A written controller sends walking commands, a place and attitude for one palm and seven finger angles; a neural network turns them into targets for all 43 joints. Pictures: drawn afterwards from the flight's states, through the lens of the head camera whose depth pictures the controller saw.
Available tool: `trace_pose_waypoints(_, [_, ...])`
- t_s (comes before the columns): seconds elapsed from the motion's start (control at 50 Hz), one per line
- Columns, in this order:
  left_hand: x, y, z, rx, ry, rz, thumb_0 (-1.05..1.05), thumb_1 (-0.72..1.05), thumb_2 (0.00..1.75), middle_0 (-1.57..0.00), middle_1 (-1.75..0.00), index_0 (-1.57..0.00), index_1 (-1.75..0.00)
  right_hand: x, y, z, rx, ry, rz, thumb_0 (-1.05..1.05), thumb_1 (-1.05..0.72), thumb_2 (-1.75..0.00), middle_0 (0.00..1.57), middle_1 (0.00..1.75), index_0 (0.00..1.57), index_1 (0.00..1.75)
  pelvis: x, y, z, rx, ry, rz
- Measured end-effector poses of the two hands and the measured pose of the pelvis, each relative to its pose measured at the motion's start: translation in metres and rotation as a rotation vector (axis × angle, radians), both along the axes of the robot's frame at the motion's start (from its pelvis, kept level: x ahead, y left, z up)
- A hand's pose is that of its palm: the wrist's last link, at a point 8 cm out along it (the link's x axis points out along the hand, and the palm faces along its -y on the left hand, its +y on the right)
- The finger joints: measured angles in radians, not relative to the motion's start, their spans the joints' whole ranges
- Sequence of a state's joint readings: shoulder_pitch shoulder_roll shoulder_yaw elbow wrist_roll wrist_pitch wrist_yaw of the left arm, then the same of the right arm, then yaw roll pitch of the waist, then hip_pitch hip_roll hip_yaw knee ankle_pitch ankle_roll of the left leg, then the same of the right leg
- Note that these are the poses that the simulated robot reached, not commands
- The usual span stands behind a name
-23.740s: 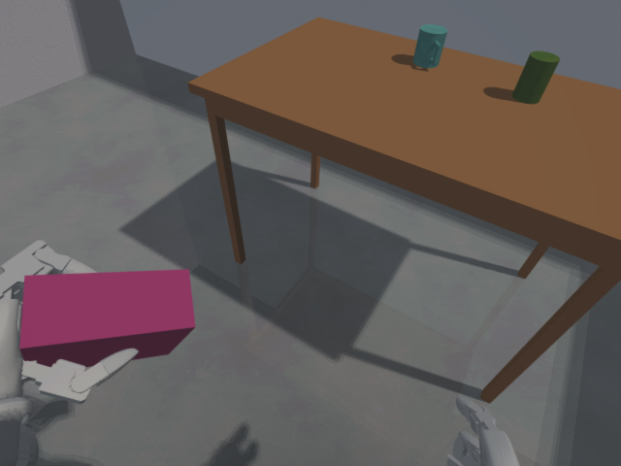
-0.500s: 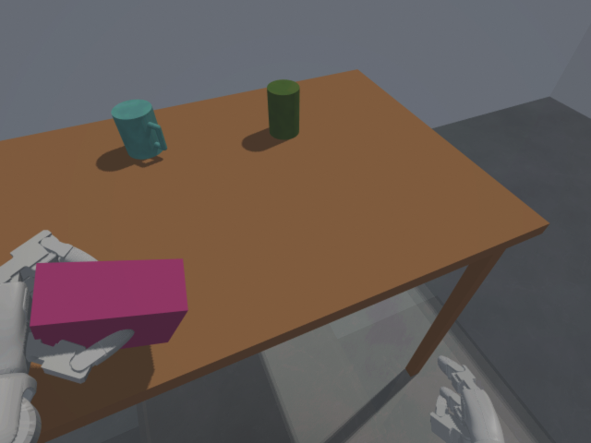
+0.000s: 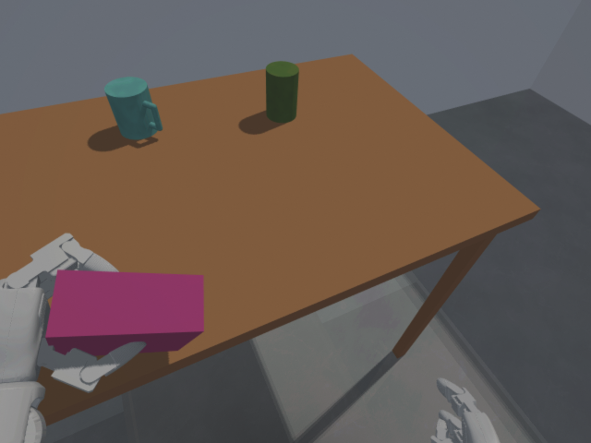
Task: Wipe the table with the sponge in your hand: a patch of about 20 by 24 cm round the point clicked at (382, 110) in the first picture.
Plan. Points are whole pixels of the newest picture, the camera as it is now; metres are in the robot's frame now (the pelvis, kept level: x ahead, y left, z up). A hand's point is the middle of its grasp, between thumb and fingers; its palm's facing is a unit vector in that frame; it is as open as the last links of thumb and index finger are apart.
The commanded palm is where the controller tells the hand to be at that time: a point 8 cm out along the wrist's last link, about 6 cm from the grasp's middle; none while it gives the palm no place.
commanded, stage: come to a stop and stand still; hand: left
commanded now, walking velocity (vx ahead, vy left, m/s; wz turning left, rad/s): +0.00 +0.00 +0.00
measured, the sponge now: (150, 316) +0.22 +0.18 +0.11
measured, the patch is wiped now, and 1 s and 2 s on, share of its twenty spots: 0.00 0.00 0.00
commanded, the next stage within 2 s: look again from close up in 0.52 s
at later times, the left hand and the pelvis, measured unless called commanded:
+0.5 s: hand (48, 265) +0.25 +0.29 +0.15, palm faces +0.35 -0.84 -0.42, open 9.8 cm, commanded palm +0.19 +0.32 +0.18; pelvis +0.03 +0.04 +0.00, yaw +0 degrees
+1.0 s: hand (72, 275) +0.24 +0.25 +0.16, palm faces +0.38 -0.85 -0.36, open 9.8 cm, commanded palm +0.18 +0.29 +0.18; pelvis +0.02 +0.01 +0.00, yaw +1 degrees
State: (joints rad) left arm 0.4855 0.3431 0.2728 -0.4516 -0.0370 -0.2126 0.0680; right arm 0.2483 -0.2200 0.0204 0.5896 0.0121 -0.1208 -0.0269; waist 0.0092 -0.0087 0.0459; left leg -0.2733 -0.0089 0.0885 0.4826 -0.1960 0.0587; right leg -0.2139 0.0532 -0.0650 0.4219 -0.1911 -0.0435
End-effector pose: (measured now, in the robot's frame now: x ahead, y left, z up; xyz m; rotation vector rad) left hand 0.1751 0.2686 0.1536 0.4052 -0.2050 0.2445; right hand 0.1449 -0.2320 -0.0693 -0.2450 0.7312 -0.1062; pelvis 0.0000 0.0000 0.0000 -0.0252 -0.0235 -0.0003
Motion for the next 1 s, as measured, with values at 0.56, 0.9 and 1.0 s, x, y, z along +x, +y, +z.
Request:
trace_pose_waypoints(0.56, [0.036, 0.054, 0.02, 0.084, -0.054, 0.072, -0.01, -0.47, 1.03, -0.76, -1.35, -0.77, -1.35, 0.065, 0.065, 0.008, 0.039, -0.039, 0.098, 0.01, -0.9, -0.9, 0.21, 0.3, 0.2, 0.3, 0.029, 0.032, 0.001, 0.007, 0.009, 0.02])
trace_pose_waypoints(0.9, [0.02, 0.032, 0.013, 0.014, -0.039, 0.122, -0.01, -0.47, 1.04, -0.76, -1.35, -0.77, -1.35, 0.05, 0.018, 0.01, -0.009, -0.037, 0.027, 0.01, -0.9, -0.9, 0.21, 0.3, 0.2, 0.3, 0.024, 0.01, 0.003, 0.0, 0.002, 0.022])
trace_pose_waypoints(1.0, [0.022, 0.021, 0.02, 0.026, -0.064, 0.095, -0.01, -0.47, 1.04, -0.76, -1.35, -0.77, -1.35, 0.047, 0.014, 0.01, -0.003, -0.045, 0.023, 0.01, -0.9, -0.9, 0.21, 0.3, 0.2, 0.3, 0.023, 0.005, 0.004, 0.002, 0.005, 0.021])
